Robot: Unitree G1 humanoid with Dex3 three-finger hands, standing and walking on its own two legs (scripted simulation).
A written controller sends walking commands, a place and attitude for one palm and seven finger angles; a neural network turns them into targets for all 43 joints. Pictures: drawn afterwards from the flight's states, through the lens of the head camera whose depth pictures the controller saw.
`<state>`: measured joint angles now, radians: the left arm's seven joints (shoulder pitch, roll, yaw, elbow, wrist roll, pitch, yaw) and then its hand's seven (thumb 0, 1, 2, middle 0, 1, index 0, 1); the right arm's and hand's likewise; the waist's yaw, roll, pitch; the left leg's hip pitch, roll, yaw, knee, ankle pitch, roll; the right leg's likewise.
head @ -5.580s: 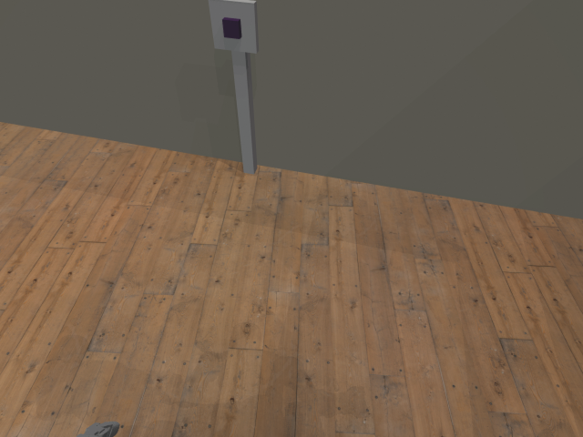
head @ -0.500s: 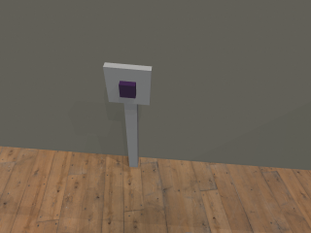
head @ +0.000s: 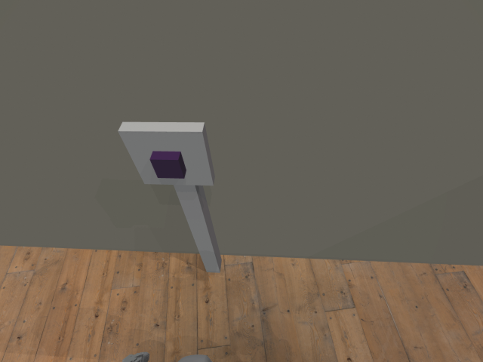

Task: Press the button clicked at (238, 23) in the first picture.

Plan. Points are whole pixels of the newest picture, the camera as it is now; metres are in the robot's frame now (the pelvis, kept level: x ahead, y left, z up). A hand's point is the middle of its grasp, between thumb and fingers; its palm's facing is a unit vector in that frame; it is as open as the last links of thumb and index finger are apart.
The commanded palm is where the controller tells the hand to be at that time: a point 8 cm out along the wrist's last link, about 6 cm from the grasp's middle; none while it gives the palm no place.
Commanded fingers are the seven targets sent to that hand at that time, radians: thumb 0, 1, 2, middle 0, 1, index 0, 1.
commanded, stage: come to a stop and stand still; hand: left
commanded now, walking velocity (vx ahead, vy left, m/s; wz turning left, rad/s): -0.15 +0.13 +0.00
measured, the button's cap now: (169, 163) +0.52 +0.20 -0.01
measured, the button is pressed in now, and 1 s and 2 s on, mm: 0 0 0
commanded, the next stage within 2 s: look again from close up in 0.80 s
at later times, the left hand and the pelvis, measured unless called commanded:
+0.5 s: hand out of the picture -0.01 +0.29 -0.17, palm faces +0.08 -0.96 -0.26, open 7.4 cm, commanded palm none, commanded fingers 0.00 0.90 0.90 -0.20 -0.30 -0.20 -0.30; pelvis -0.04 +0.08 -0.01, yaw +0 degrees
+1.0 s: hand out of the picture -0.06 +0.26 -0.17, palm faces +0.04 -0.98 -0.18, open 7.4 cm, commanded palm none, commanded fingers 0.00 0.90 0.90 -0.20 -0.30 -0.20 -0.30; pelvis -0.06 +0.09 +0.00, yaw +1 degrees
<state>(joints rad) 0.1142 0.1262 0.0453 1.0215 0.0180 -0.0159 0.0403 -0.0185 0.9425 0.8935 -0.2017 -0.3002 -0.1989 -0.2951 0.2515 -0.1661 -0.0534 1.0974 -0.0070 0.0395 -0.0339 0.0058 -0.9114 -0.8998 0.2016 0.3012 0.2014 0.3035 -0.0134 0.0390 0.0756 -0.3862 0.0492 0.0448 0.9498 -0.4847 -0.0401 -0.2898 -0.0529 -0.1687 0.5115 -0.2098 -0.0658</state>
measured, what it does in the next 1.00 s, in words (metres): steps to the left: left foot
